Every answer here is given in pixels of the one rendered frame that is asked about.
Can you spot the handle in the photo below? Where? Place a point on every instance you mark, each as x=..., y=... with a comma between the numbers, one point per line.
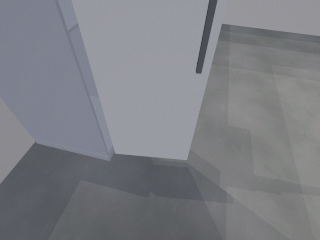
x=206, y=34

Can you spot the fridge door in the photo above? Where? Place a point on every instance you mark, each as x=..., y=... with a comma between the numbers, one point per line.
x=143, y=56

